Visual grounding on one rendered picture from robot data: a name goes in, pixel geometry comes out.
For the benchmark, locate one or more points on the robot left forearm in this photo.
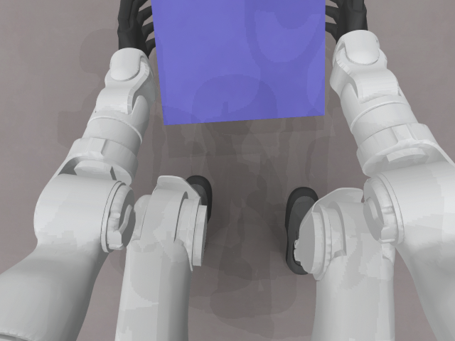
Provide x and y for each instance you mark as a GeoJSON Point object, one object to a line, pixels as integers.
{"type": "Point", "coordinates": [108, 149]}

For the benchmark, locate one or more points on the right robot upper arm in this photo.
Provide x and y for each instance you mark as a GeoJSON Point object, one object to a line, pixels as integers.
{"type": "Point", "coordinates": [413, 209]}

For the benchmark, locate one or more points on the right robot thigh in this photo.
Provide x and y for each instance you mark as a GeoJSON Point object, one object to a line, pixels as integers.
{"type": "Point", "coordinates": [355, 287]}

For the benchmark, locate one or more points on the robot thigh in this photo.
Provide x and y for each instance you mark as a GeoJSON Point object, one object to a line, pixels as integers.
{"type": "Point", "coordinates": [158, 269]}
{"type": "Point", "coordinates": [355, 287]}

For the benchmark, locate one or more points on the left robot thigh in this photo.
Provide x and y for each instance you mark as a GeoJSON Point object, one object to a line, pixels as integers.
{"type": "Point", "coordinates": [158, 269]}

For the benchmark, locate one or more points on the robot right hand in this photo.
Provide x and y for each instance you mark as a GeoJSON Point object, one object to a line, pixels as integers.
{"type": "Point", "coordinates": [349, 16]}

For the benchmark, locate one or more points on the robot left hand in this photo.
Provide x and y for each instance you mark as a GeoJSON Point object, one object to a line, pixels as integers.
{"type": "Point", "coordinates": [131, 32]}

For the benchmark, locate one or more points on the left robot upper arm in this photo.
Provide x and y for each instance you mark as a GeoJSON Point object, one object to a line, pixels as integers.
{"type": "Point", "coordinates": [80, 220]}

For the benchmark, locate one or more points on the robot right forearm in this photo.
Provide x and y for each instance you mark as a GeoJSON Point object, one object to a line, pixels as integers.
{"type": "Point", "coordinates": [385, 129]}

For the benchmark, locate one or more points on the carton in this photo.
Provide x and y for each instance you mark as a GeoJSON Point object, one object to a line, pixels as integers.
{"type": "Point", "coordinates": [235, 60]}

